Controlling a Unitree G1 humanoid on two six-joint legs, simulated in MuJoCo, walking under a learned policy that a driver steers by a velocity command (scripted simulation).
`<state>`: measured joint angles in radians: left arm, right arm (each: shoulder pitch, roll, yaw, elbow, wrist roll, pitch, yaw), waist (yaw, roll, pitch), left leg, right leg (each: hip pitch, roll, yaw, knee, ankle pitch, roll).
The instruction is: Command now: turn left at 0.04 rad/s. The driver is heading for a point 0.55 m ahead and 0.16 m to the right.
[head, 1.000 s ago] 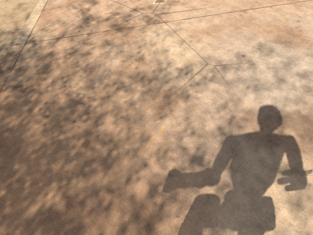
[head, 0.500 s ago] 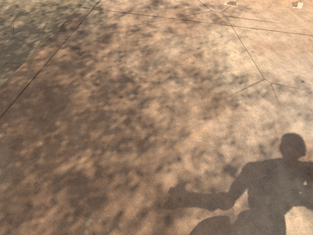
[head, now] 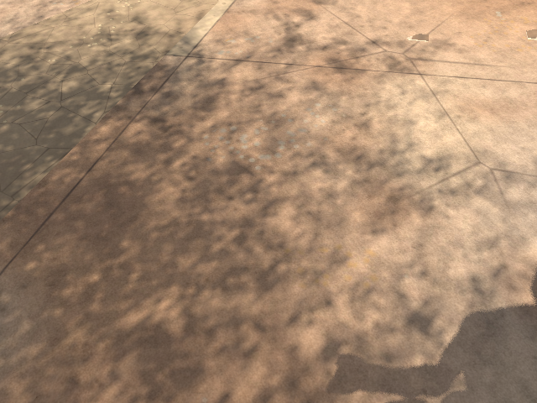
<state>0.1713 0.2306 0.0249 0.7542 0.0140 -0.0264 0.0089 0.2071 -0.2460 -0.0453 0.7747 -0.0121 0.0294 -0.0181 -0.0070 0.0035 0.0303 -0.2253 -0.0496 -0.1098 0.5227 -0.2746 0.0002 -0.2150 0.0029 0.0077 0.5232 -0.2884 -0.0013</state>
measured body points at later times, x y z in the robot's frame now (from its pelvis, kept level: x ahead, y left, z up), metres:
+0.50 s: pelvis +0.00 -0.02 +0.00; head +0.01 -0.02 +0.45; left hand +0.09 +0.24 -0.13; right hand +0.07 -0.28 -0.14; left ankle +0.00 +0.12 -0.74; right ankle +0.00 -0.12 -0.74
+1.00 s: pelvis +0.03 +0.00 +0.01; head +0.04 +0.01 +0.46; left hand +0.04 +0.27 -0.14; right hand +0.09 -0.27 -0.13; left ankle +0.03 +0.12 -0.71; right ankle -0.01 -0.12 -0.74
